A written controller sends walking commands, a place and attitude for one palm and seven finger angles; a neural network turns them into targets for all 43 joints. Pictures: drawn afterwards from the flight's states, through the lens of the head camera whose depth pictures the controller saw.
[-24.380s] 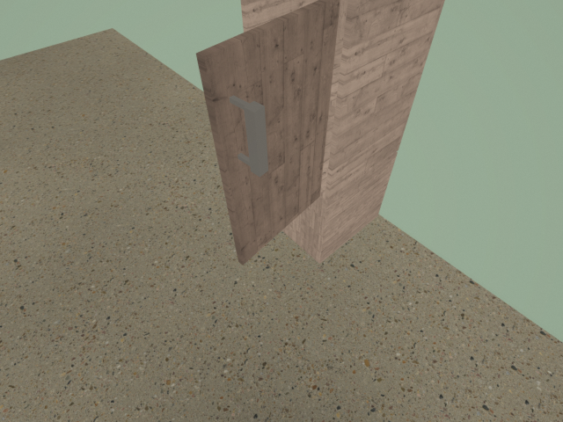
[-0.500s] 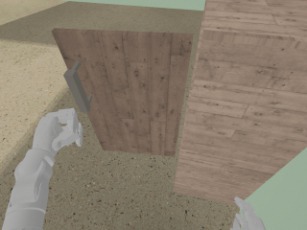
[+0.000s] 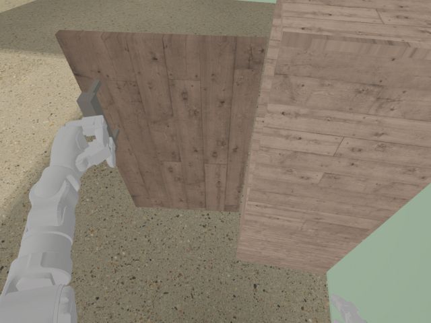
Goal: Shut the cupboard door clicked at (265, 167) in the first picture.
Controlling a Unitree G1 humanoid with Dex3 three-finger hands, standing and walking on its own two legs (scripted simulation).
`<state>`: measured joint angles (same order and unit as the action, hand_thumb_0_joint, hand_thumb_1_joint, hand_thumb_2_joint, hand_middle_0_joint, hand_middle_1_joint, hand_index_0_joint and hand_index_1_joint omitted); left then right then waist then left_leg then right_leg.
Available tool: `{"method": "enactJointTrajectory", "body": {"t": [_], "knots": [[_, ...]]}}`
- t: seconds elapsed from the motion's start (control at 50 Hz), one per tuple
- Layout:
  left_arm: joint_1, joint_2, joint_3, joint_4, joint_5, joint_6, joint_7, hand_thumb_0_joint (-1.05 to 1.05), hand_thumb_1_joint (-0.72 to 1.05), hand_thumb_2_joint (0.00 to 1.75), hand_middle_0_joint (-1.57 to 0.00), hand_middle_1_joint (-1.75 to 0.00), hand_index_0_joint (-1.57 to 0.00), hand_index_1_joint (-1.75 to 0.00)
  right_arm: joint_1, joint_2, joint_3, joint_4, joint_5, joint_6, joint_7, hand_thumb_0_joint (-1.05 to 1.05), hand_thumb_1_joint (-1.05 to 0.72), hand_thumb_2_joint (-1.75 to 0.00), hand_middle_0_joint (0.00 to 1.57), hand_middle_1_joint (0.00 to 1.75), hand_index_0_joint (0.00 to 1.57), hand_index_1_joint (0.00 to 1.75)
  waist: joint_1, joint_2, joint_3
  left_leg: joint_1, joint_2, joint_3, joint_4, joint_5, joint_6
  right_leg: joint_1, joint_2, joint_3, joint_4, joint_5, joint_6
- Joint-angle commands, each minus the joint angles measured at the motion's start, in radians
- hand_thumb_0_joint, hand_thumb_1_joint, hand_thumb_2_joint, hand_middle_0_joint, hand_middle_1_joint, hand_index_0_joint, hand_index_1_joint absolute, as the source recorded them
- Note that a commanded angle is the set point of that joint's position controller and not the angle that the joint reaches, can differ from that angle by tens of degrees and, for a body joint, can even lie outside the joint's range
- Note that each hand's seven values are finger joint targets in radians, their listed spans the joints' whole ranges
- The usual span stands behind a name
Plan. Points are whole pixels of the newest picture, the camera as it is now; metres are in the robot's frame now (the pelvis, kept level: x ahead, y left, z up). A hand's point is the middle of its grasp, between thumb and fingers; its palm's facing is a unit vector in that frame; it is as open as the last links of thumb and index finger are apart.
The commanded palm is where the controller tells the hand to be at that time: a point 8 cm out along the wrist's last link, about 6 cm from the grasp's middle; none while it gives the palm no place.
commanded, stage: bring the fist close to the handle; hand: left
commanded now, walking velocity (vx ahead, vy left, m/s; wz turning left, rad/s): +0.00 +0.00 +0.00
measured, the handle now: (103, 118) +0.48 +0.25 +0.11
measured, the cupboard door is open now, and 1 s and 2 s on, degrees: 96 91 73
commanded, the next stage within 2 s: push the door shut along its arc in 0.28 s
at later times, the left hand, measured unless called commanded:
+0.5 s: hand (103, 152) +0.38 +0.21 +0.12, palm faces -0.02 -1.00 -0.02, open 3.1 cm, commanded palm +0.37 +0.26 +0.11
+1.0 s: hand (115, 131) +0.44 +0.21 +0.12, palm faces -0.13 -0.99 -0.02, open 3.1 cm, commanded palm +0.44 +0.24 +0.11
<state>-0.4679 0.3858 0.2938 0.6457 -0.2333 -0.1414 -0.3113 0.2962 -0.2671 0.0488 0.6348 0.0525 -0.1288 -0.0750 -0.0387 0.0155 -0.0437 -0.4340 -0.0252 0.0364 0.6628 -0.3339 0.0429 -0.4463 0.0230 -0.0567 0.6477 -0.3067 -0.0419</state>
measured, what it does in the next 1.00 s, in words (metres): stands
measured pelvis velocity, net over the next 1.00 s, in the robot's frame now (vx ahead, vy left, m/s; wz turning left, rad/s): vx -0.01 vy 0.00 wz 0.03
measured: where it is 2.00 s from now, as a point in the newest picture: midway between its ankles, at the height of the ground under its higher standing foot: outside the picture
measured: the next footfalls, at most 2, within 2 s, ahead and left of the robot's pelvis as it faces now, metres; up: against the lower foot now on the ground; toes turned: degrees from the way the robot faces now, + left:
none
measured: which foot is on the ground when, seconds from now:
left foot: down 0.00-1.00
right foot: down 0.00-1.00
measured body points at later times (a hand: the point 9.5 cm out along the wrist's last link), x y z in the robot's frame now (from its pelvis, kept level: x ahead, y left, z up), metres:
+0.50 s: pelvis +0.00 +0.00 +0.00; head +0.03 +0.00 +0.45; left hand +0.38 +0.27 +0.12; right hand +0.13 -0.25 -0.10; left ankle +0.00 +0.09 -0.72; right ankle +0.01 -0.09 -0.72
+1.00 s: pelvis -0.01 +0.00 -0.01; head +0.05 +0.00 +0.44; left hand +0.44 +0.26 +0.12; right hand +0.04 -0.28 -0.12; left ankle +0.00 +0.09 -0.72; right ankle +0.01 -0.09 -0.72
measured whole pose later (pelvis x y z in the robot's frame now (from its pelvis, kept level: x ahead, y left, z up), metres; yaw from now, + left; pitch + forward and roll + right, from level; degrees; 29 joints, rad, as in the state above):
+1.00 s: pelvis -0.01 +0.00 -0.01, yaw +2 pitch +10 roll -1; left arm -0.81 0.52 0.26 1.07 -0.23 -0.25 -0.46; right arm 0.36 -0.30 0.05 0.70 0.05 -0.07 -0.08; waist -0.09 0.01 -0.05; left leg -0.58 -0.02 0.01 0.75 -0.34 0.04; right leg -0.57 0.02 -0.09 0.71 -0.32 -0.05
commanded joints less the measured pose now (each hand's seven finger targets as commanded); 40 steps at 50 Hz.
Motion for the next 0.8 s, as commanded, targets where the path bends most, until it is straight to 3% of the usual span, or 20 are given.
{"method": "enactJointTrajectory", "body": {"t": [0.0,0.02,0.08,0.1,0.14,0.16,0.18,0.2,0.24,0.32,0.38,0.4,0.48,0.5,0.56,0.6,0.64,0.68,0.7,0.78], "knots": [[-0.256,0.235,0.076,-0.205,-0.028,-0.074,-0.010,0.00,0.90,0.90,-1.30,-1.50,-1.30,-1.50,0.007,-0.147,-0.066,-0.145,0.000,-0.030,-0.003,0.00,-0.90,-0.90,0.20,0.30,0.20,0.30,0.029,0.018,-0.312,0.126,0.036,-0.067,-0.081,0.326,-0.015,0.164,-0.023,0.040,-0.052,0.316,0.011],[-0.255,0.232,0.081,-0.210,-0.031,-0.072,-0.009,0.00,0.90,0.90,-1.30,-1.50,-1.30,-1.50,0.005,-0.146,-0.066,-0.150,0.002,-0.028,-0.002,0.00,-0.90,-0.90,0.20,0.30,0.20,0.30,0.029,0.005,-0.299,0.113,0.036,-0.065,-0.089,0.306,-0.014,0.158,-0.022,0.041,-0.057,0.306,0.013],[-0.280,0.212,0.067,-0.280,-0.036,-0.081,-0.004,0.00,0.90,0.90,-1.30,-1.50,-1.30,-1.50,0.002,-0.143,-0.069,-0.153,0.002,-0.027,-0.001,0.00,-0.90,-0.90,0.20,0.30,0.20,0.30,0.023,0.053,-0.306,0.146,0.035,-0.064,-0.093,0.310,-0.017,0.145,-0.017,0.041,-0.061,0.302,0.011],[-0.281,0.238,0.083,-0.298,-0.033,-0.087,0.004,0.00,0.90,0.90,-1.30,-1.50,-1.30,-1.50,0.007,-0.146,-0.072,-0.151,0.001,-0.025,-0.004,0.00,-0.90,-0.90,0.20,0.30,0.20,0.30,0.021,0.029,-0.318,0.152,0.038,-0.066,-0.089,0.319,-0.014,0.157,-0.017,0.040,-0.060,0.302,0.012],[-0.292,0.218,0.073,-0.314,-0.035,-0.090,0.007,0.00,0.90,0.90,-1.30,-1.50,-1.30,-1.50,0.003,-0.141,-0.072,-0.145,0.000,-0.027,-0.006,0.00,-0.90,-0.90,0.20,0.30,0.20,0.30,0.013,0.025,-0.312,0.157,0.037,-0.063,-0.096,0.300,-0.012,0.151,-0.016,0.043,-0.069,0.299,0.015],[-0.278,0.239,0.091,-0.303,-0.032,-0.091,0.009,0.00,0.90,0.90,-1.30,-1.50,-1.30,-1.50,0.002,-0.144,-0.071,-0.141,0.000,-0.026,-0.008,0.00,-0.90,-0.90,0.20,0.30,0.20,0.30,0.020,0.041,-0.293,0.147,0.038,-0.068,-0.103,0.284,-0.016,0.145,-0.015,0.041,-0.071,0.278,0.011],[-0.293,0.205,0.059,-0.306,-0.032,-0.091,0.008,0.00,0.90,0.90,-1.30,-1.50,-1.30,-1.50,-0.001,-0.140,-0.068,-0.141,0.001,-0.027,-0.008,0.00,-0.90,-0.90,0.20,0.30,0.20,0.30,0.010,0.035,-0.288,0.149,0.035,-0.065,-0.105,0.265,-0.014,0.136,-0.014,0.040,-0.075,0.264,0.013],[-0.319,0.212,0.052,-0.307,-0.031,-0.092,0.009,0.00,0.90,0.90,-1.30,-1.50,-1.30,-1.50,0.000,-0.143,-0.069,-0.138,0.001,-0.025,-0.012,0.00,-0.90,-0.90,0.20,0.30,0.20,0.30,0.000,0.016,-0.277,0.143,0.038,-0.067,-0.103,0.250,-0.010,0.135,-0.015,0.042,-0.079,0.251,0.014],[-0.309,0.213,0.061,-0.288,-0.031,-0.089,0.009,0.00,0.90,0.90,-1.30,-1.50,-1.30,-1.50,-0.006,-0.141,-0.067,-0.132,0.000,-0.026,-0.013,0.00,-0.90,-0.90,0.20,0.30,0.20,0.30,0.009,0.030,-0.276,0.141,0.033,-0.067,-0.110,0.225,-0.011,0.134,-0.016,0.045,-0.084,0.235,0.013],[-0.347,0.220,0.053,-0.244,-0.029,-0.082,-0.001,0.00,0.90,0.90,-1.30,-1.50,-1.30,-1.50,-0.010,-0.142,-0.062,-0.126,0.004,-0.023,-0.018,0.00,-0.90,-0.90,0.20,0.30,0.20,0.30,-0.001,0.032,-0.251,0.129,0.033,-0.070,-0.109,0.204,-0.010,0.123,-0.019,0.046,-0.088,0.221,0.011],[-0.330,0.236,0.072,-0.225,-0.031,-0.081,-0.011,0.00,0.90,0.90,-1.30,-1.50,-1.30,-1.50,-0.011,-0.143,-0.063,-0.131,0.002,-0.022,-0.016,0.00,-0.90,-0.90,0.20,0.30,0.20,0.30,0.012,0.037,-0.283,0.131,0.028,-0.067,-0.103,0.221,-0.012,0.144,-0.019,0.050,-0.081,0.244,0.009],[-0.353,0.224,0.042,-0.223,-0.029,-0.083,-0.019,0.00,0.90,0.90,-1.30,-1.50,-1.30,-1.50,-0.007,-0.146,-0.062,-0.132,0.003,-0.019,-0.017,0.00,-0.90,-0.90,0.20,0.30,0.20,0.30,-0.005,0.021,-0.282,0.135,0.031,-0.066,-0.098,0.225,-0.009,0.141,-0.022,0.048,-0.079,0.247,0.012],[-0.471,0.215,0.012,-0.163,-0.028,-0.087,-0.048,0.00,0.90,0.90,-1.30,-1.50,-1.30,-1.50,-0.006,-0.148,-0.057,-0.122,0.006,-0.016,-0.020,0.00,-0.90,-0.90,0.20,0.30,0.20,0.30,-0.026,0.044,-0.256,0.133,0.030,-0.076,-0.090,0.200,-0.012,0.083,-0.020,0.046,-0.079,0.221,0.009],[-0.495,0.229,0.012,-0.139,-0.028,-0.089,-0.051,0.00,0.90,0.90,-1.30,-1.50,-1.30,-1.50,0.003,-0.153,-0.060,-0.115,0.005,-0.011,-0.022,0.00,-0.90,-0.90,0.20,0.30,0.20,0.30,-0.036,0.001,-0.256,0.125,0.032,-0.076,-0.084,0.192,-0.007,0.088,-0.022,0.046,-0.079,0.213,0.012],[-0.588,0.226,-0.006,-0.070,-0.024,-0.094,-0.062,0.00,0.90,0.90,-1.30,-1.50,-1.30,-1.50,0.006,-0.154,-0.054,-0.106,0.003,-0.007,-0.022,0.00,-0.90,-0.90,0.20,0.30,0.20,0.30,-0.044,0.036,-0.250,0.112,0.026,-0.082,-0.081,0.165,-0.011,0.056,-0.024,0.049,-0.074,0.190,0.009],[-0.589,0.287,0.036,-0.006,-0.019,-0.102,-0.066,0.00,0.90,0.90,-1.30,-1.50,-1.30,-1.50,0.023,-0.165,-0.057,-0.100,0.000,0.002,-0.022,0.00,-0.90,-0.90,0.20,0.30,0.20,0.30,-0.037,0.003,-0.282,0.089,0.027,-0.078,-0.066,0.163,-0.007,0.077,-0.027,0.057,-0.067,0.187,0.011],[-0.631,0.280,0.025,0.012,-0.013,-0.117,-0.077,0.00,0.90,0.90,-1.30,-1.50,-1.30,-1.50,0.028,-0.162,-0.056,-0.101,0.000,0.003,-0.017,0.00,-0.90,-0.90,0.20,0.30,0.20,0.30,-0.034,0.036,-0.323,0.089,0.024,-0.079,-0.060,0.200,-0.010,0.092,-0.029,0.059,-0.049,0.230,0.008],[-0.671,0.292,0.023,0.046,-0.010,-0.129,-0.089,0.00,0.90,0.90,-1.30,-1.50,-1.30,-1.50,0.040,-0.166,-0.056,-0.095,-0.001,0.008,-0.015,0.00,-0.90,-0.90,0.20,0.30,0.20,0.30,-0.045,0.050,-0.326,0.089,0.025,-0.079,-0.048,0.211,-0.012,0.072,-0.027,0.058,-0.041,0.241,0.008],[-0.667,0.303,0.026,0.061,-0.012,-0.137,-0.095,0.00,0.90,0.90,-1.30,-1.50,-1.30,-1.50,0.052,-0.170,-0.059,-0.093,-0.003,0.013,-0.015,0.00,-0.90,-0.90,0.20,0.30,0.20,0.30,-0.044,0.019,-0.339,0.078,0.027,-0.077,-0.042,0.224,-0.008,0.089,-0.027,0.059,-0.037,0.253,0.010],[-0.746,0.296,0.001,0.100,-0.011,-0.153,-0.131,0.00,0.90,0.90,-1.30,-1.50,-1.30,-1.50,0.069,-0.176,-0.062,-0.080,0.000,0.020,-0.015,0.00,-0.90,-0.90,0.20,0.30,0.20,0.30,-0.069,0.050,-0.346,0.079,0.028,-0.081,-0.028,0.224,-0.008,0.046,-0.022,0.062,-0.030,0.255,0.011]]}}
